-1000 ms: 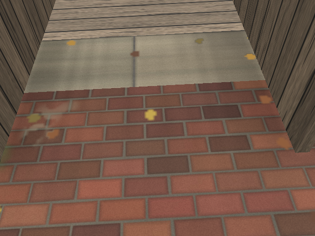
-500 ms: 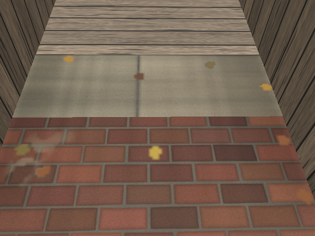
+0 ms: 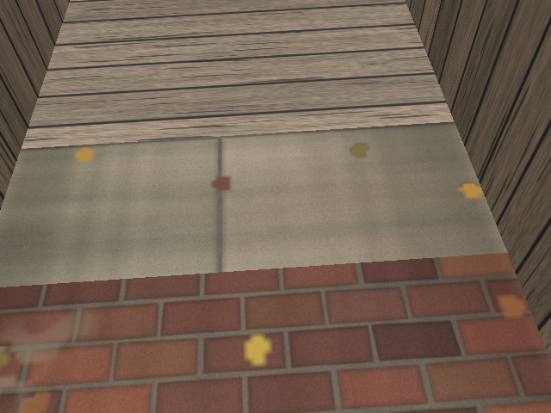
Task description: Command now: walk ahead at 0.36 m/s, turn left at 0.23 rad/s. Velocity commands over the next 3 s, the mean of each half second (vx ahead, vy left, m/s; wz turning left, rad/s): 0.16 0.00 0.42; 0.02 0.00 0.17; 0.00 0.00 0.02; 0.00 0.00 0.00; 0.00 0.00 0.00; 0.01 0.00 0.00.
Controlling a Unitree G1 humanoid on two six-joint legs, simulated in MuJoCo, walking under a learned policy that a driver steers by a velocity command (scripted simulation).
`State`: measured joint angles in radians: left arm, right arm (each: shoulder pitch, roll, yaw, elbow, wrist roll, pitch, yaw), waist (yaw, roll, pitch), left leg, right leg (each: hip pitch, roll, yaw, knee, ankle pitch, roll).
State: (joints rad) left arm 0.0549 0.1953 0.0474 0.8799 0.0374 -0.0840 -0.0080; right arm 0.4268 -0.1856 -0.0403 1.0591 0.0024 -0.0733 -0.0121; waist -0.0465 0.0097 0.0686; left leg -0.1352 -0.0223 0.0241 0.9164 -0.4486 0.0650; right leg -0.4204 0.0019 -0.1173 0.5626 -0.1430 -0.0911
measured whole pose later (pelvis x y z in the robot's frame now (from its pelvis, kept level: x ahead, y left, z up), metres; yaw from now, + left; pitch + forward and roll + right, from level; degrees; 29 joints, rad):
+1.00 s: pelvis +0.13 +0.00 +0.02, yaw +18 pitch -1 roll +0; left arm 0.30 0.18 0.02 0.97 0.02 -0.01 0.03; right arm 0.20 -0.21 -0.03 0.96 -0.01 0.01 -0.01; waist -0.01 0.04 0.01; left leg -0.24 -0.04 0.01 0.36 -0.09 0.04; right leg -0.13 0.01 -0.02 0.39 -0.24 -0.02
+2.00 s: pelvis +0.17 -0.01 +0.02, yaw +18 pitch -1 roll +1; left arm 0.34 0.13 -0.02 1.14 0.01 -0.02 0.05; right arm 0.27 -0.14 0.01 1.19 0.00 0.00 -0.04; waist -0.01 0.00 0.02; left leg -0.19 -0.02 0.00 0.38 -0.17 0.01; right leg -0.06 0.04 -0.02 0.37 -0.28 -0.05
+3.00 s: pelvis +0.19 -0.03 +0.02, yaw +18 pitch -1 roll +0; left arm 0.40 0.11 -0.02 1.14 0.01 -0.03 0.05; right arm 0.31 -0.12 0.02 1.20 0.00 0.00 -0.05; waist 0.00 0.01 0.02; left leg -0.19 0.01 -0.01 0.42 -0.21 -0.02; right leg -0.04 0.07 -0.03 0.35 -0.30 -0.08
